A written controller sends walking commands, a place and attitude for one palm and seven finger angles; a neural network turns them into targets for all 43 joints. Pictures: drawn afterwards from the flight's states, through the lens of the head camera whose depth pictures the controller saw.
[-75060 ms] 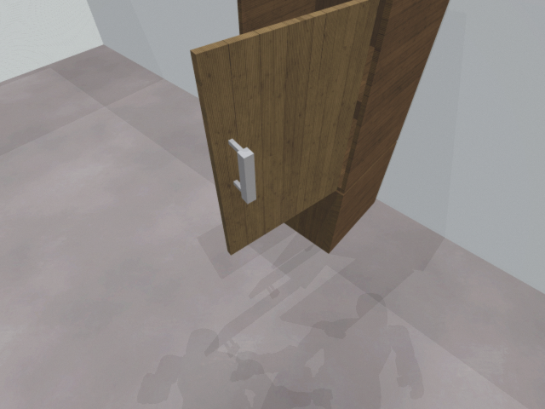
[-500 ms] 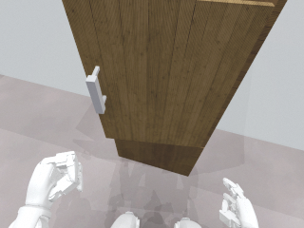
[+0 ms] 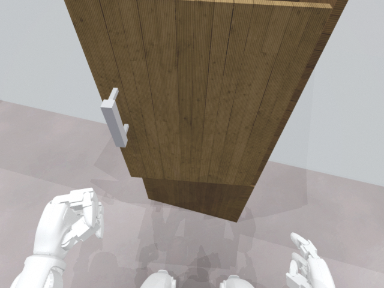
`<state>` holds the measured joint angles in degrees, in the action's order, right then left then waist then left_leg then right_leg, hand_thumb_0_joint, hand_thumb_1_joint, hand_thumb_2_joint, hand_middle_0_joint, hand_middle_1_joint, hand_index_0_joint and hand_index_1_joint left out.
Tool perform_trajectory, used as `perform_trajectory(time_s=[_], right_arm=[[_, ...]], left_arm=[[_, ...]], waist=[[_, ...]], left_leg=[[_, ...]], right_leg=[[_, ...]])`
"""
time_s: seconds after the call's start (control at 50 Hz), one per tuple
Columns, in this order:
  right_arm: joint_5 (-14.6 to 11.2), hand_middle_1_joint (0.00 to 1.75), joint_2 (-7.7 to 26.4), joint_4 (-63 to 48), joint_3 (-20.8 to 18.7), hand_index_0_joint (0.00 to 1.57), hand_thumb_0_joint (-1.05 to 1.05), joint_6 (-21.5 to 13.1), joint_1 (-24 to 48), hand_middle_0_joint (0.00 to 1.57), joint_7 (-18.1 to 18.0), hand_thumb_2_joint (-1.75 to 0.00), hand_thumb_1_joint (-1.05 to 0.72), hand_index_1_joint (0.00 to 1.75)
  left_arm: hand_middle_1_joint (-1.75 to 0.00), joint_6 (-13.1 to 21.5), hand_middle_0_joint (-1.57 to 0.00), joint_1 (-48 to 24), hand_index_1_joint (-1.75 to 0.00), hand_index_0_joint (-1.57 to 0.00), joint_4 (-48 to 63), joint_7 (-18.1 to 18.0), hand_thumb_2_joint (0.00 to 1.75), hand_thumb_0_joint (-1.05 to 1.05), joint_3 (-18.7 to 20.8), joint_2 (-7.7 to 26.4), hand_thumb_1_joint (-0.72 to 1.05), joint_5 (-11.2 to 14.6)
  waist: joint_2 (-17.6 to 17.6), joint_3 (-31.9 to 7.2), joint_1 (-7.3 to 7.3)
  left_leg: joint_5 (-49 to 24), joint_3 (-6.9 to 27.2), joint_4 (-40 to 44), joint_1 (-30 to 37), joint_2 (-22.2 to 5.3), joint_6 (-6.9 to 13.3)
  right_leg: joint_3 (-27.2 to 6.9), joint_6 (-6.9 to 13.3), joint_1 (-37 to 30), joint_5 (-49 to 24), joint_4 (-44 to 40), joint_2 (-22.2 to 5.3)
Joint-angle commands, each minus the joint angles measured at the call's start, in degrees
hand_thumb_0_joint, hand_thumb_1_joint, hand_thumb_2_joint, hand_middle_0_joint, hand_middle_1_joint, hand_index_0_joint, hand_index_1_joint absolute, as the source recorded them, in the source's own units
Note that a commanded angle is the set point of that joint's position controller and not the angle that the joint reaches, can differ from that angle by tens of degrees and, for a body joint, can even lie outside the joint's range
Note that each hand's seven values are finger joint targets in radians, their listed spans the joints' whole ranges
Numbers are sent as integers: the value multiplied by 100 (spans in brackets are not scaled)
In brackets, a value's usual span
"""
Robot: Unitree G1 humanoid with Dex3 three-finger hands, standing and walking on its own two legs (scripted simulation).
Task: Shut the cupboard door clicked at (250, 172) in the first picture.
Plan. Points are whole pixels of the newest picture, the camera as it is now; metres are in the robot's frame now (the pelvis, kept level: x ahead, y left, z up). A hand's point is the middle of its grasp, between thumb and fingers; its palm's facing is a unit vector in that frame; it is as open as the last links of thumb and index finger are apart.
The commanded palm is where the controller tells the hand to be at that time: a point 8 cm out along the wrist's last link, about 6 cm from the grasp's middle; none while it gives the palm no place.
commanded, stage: bring the fist close to the handle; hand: left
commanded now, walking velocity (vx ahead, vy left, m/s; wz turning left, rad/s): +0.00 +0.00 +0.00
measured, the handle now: (118, 118) +0.47 +0.21 +0.07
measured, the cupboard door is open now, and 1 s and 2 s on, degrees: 11 11 8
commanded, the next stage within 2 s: push the door shut along its arc in 1.50 s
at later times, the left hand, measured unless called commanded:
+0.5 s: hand (109, 195) +0.27 +0.18 +0.07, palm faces -0.03 -1.00 -0.03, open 3.1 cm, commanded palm +0.26 +0.23 +0.07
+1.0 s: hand (121, 159) +0.35 +0.17 +0.07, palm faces -0.02 -1.00 -0.02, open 3.1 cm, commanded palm +0.33 +0.23 +0.07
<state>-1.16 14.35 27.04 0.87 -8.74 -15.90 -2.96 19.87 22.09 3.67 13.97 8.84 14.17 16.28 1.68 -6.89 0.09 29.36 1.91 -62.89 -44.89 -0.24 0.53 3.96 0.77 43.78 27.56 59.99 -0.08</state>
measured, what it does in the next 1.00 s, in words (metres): stands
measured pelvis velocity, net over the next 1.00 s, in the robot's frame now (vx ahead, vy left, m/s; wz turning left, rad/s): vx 0.00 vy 0.00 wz -0.02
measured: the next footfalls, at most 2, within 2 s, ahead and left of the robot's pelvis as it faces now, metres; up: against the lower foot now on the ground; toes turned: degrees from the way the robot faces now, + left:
none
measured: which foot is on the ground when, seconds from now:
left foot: down 0.00-1.00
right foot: down 0.00-1.00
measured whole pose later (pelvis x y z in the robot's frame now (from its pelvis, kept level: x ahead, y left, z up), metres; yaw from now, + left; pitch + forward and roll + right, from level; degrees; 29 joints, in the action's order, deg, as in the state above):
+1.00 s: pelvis +0.00 +0.00 +0.01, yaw -1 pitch +13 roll -1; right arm -1.5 14.5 32.3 1.1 -5.2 -15.9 -2.6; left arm 19.5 -12.4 -26.9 12.4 11.8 15.0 13.0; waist 1.1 -6.2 1.7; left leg 27.3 0.4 -59.8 -45.4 -0.3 0.4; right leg 2.4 0.9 45.5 25.8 58.3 0.0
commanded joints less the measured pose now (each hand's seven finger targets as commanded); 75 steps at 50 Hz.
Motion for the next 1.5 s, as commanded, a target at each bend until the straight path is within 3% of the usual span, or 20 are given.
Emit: perform_trajectory(time_s=[0.0, 0.08, 0.16, 0.3, 0.38, 0.48, 0.52, 0.56, 0.66, 0.82, 0.9, 1.0, 1.08, 1.12, 1.2, 1.26, 1.3, 1.42, 1.46, 1.48], right_arm=[[-50, 30, 705, -937, -281, 20, 0, -307, 272, 20, -51, -90, -90, 30], [-52, 30, 697, -938, -276, 20, 0, -290, 273, 20, -65, -90, -90, 30], [-41, 30, 720, -821, -240, 20, 0, -297, 266, 20, -104, -90, -90, 30], [-82, 30, 726, -758, -235, 20, 0, -313, 263, 20, -101, -90, -90, 30], [-80, 30, 747, -674, -216, 20, 0, -263, 280, 20, -102, -90, -90, 30], [-67, 30, 737, -640, -228, 20, 0, -208, 273, 20, -66, -90, -90, 30], [-57, 30, 767, -596, -243, 20, 0, -174, 226, 20, -63, -90, -90, 30], [-68, 30, 750, -569, -246, 20, 0, -144, 238, 20, -40, -90, -90, 30], [-87, 30, 804, -385, -257, 20, 0, -108, 205, 20, -73, -90, -90, 30], [-77, 30, 829, -263, -288, 20, 0, -30, 61, 20, -50, -90, -90, 30], [-81, 30, 828, -217, -288, 20, 0, 83, 19, 20, -9, -90, -90, 30], [-73, 30, 823, -159, -319, 20, 0, 152, -68, 20, 17, -90, -90, 30], [-58, 30, 852, -34, -323, 20, 0, 224, -147, 20, 11, -90, -90, 30], [-61, 30, 877, -101, -330, 20, 0, 258, -164, 20, 18, -90, -90, 30], [-79, 30, 838, -118, -313, 20, 0, 347, -137, 20, 26, -90, -90, 30], [-77, 30, 844, -126, -329, 20, 0, 355, -156, 20, 30, -90, -90, 30], [-80, 30, 836, -126, -325, 20, 0, 363, -162, 20, 34, -90, -90, 30], [-102, 30, 882, -68, -338, 20, 0, 369, -196, 20, -6, -90, -90, 30], [-95, 30, 862, -35, -334, 20, 0, 352, -167, 20, -6, -90, -90, 30], [-93, 30, 882, -24, -354, 20, 0, 347, -179, 20, -9, -90, -90, 30]], left_arm=[[-150, 346, -130, -347, -150, -130, 1208, 43, 90, 0, 393, 685, 90, 141], [-150, 321, -130, -401, -150, -130, 1165, 72, 90, 0, 385, 667, 90, 153], [-150, 326, -130, -1133, -150, -130, 901, 61, 90, 0, 505, 838, 90, 128], [-150, 191, -130, -1748, -150, -130, 684, 140, 90, 0, 315, 723, 90, 101], [-150, 66, -130, -2258, -150, -130, 189, 23, 90, 0, 389, 805, 90, 22], [-150, 124, -130, -2599, -150, -130, -112, -58, 90, 0, 497, 828, 90, 8], [-150, 170, -130, -2654, -150, -130, -272, -81, 90, 0, 745, 1067, 90, 12], [-150, 204, -130, -2791, -150, -130, -420, -41, 90, 0, 561, 877, 90, -12], [-150, 266, -130, -3847, -150, -130, -934, -28, 90, 0, 456, 884, 90, -70], [-150, 312, -130, -4332, -150, -130, -1502, -82, 90, 0, 672, 1106, 90, -139], [-150, 291, -130, -4738, -150, -130, -1917, -150, 90, 0, 654, 1065, 90, -193], [-150, 423, -130, -5160, -150, -130, -2038, -175, 90, 0, 563, 976, 90, -248], [-150, 474, -130, -5750, -150, -130, -2471, -194, 90, 0, 634, 1128, 90, -314], [-150, 498, -130, -5462, -150, -130, -2572, -168, 90, 0, 902, 1360, 90, -269], [-150, 505, -130, -5677, -150, -130, -2687, -64, 90, 0, 812, 1287, 90, -261], [-150, 579, -130, -5491, -150, -130, -2629, -2, 90, 0, 987, 1417, 90, -175], [-150, 611, -130, -5596, -150, -130, -2595, 59, 90, 0, 803, 1255, 90, -168], [-150, 613, -130, -5877, -150, -130, -2751, 118, 90, 0, 814, 1347, 90, -163], [-150, 627, -130, -6076, -150, -130, -2760, 118, 90, 0, 636, 1170, 90, -186], [-150, 648, -130, -6027, -150, -130, -2717, 98, 90, 0, 758, 1283, 90, -181]], waist=[[82, -1031, -1], [21, -995, 16], [-46, -939, 108], [173, -1225, 83], [7, -1023, 108], [20, -1265, 14], [-45, -1396, -35], [-7, -1357, 14], [-24, -1160, 206], [112, -1711, 74], [-104, -1560, 140], [38, -1797, 186], [-118, -1758, 276], [-101, -1898, 127], [-34, -1805, 180], [-41, -1993, 113], [-17, -1913, 184], [11, -1658, 289], [89, -1725, 309], [85, -1831, 258]], left_leg=[[-1166, 41, 1058, 478, 106, 18], [-1181, 27, 1009, 436, 108, 23], [-943, 42, 907, 271, 100, 34], [-1154, 48, 1034, 557, 99, 35], [-920, 45, 1077, 397, 96, 36], [-1093, -12, 1166, 490, 114, 32], [-1279, -12, 1153, 465, 114, 36], [-1284, -45, 1172, 495, 108, 28], [-936, -26, 1174, 488, 80, 50], [-1490, -10, 1213, 731, 67, 29], [-1392, -48, 1228, 611, 54, 24], [-1670, -62, 1191, 808, 37, 19], [-1519, -47, 1154, 675, 36, 32], [-1551, -77, 1180, 624, 66, 45], [-1455, -121, 1226, 566, 62, 48], [-1616, -137, 1206, 620, 59, 49], [-1581, -136, 1216, 621, 62, 53], [-1355, -80, 1203, 599, 49, 68], [-1288, -50, 1219, 691, 45, 55], [-1400, -28, 1223, 798, 30, 44]], right_leg=[[-183, 84, -810, -934, -889, 108], [-217, 72, -826, -982, -897, 101], [-298, 64, -666, -675, -921, 94], [-254, 75, -801, -972, -910, 85], [-286, 59, -715, -697, -999, 75], [-308, 70, -978, -921, -998, 54], [-331, 85, -1139, -1143, -959, 66], [-324, 65, -1088, -1208, -961, 50], [-354, 50, -749, -835, -1060, 49], [-300, 93, -1016, -1451, -896, 69], [-314, 56, -965, -1447, -938, 58], [-309, 70, -971, -1750, -889, 59], [-340, 50, -893, -1639, -896, 59], [-377, 76, -1131, -1664, -926, 71], [-400, 58, -1111, -1624, -969, 60], [-429, 59, -1276, -1823, -960, 65], [-413, 54, -1201, -1805, -968, 67], [-396, 68, -907, -1493, -1017, 89], [-378, 69, -836, -1406, -1001, 75], [-353, 85, -850, -1489, -972, 81]])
